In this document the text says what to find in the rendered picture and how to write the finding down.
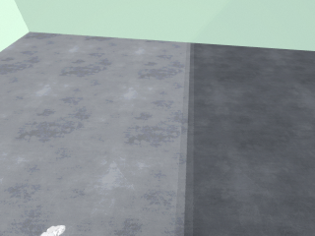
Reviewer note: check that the left robot hand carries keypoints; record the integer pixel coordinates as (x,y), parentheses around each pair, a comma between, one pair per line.
(54,231)

